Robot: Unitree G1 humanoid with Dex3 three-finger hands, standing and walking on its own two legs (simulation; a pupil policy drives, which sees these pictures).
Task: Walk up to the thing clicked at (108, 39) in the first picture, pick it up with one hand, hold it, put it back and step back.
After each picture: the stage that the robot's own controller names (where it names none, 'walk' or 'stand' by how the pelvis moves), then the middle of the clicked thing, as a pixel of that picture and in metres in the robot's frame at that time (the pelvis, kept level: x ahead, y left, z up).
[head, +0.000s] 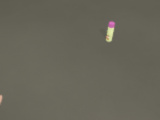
stand; (110, 31) +1.58 -0.33 -0.65
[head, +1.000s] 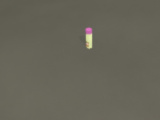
walk; (89, 38) +1.48 +0.06 -0.63
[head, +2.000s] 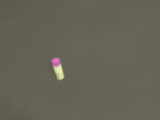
walk; (58, 69) +0.95 +0.32 -0.65
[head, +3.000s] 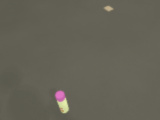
walk; (62, 102) +0.62 +0.24 -0.65
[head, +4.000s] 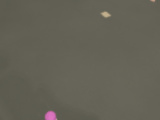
stand; out of the picture +0.44 +0.22 -0.63
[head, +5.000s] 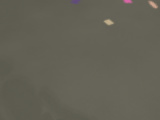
stand; out of the picture +0.41 +0.20 -0.65
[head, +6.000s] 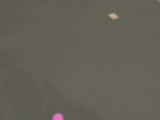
stand; out of the picture +0.43 +0.19 -0.65
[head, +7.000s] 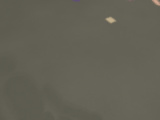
stand; out of the picture +0.39 +0.20 -0.65
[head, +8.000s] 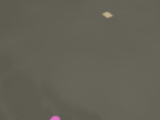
stand; out of the picture +0.41 +0.21 -0.65
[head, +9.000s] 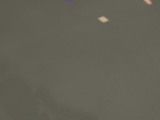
stand; out of the picture +0.40 +0.22 -0.66
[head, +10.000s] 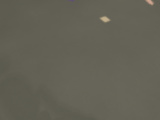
stand; out of the picture +0.41 +0.21 -0.66
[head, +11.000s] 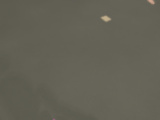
stand; out of the picture +0.40 +0.21 -0.66
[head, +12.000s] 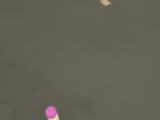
go down; (53, 117) +0.42 +0.21 -0.64
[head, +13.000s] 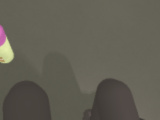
go down; out of the picture +0.47 +0.29 -0.23
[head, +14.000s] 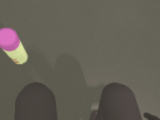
close in; (14, 49) +0.47 +0.29 -0.26
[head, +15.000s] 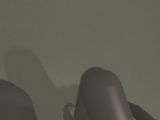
close in; out of the picture +0.44 +0.33 -0.16
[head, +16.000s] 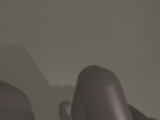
lift; out of the picture +0.43 +0.34 -0.16
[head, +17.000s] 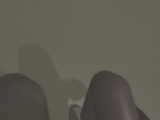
lift; out of the picture +0.34 +0.32 -0.15
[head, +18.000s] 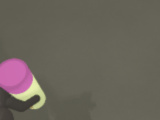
lift; (26, 89) +0.32 +0.18 +0.04
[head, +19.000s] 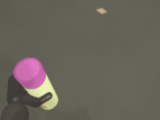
hold; (40, 88) +0.33 +0.15 +0.05
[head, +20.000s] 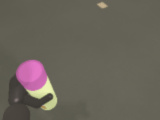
hold; (41, 89) +0.33 +0.16 +0.02
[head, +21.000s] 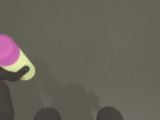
crouch; (16, 62) +0.41 +0.22 -0.05
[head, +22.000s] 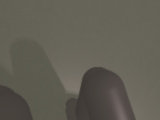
lower; out of the picture +0.43 +0.32 -0.17
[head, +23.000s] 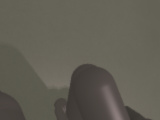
lower; out of the picture +0.44 +0.34 -0.16
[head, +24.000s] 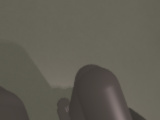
lower; out of the picture +0.43 +0.34 -0.16
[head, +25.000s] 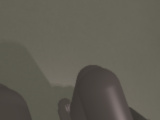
lower; out of the picture +0.42 +0.34 -0.16
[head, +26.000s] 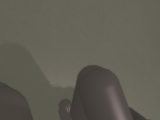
rest; out of the picture +0.42 +0.33 -0.16
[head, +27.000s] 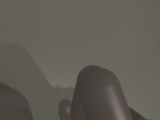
withdraw; out of the picture +0.42 +0.32 -0.16
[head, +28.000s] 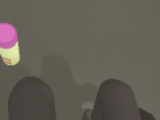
walk; (8, 47) +0.45 +0.28 -0.22
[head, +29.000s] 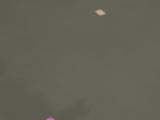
stand; out of the picture +0.40 +0.19 -0.58
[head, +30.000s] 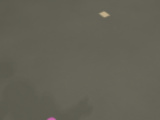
stand; out of the picture +0.41 +0.21 -0.60
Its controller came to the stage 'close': yes
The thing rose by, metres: 0.67
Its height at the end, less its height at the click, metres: +0.00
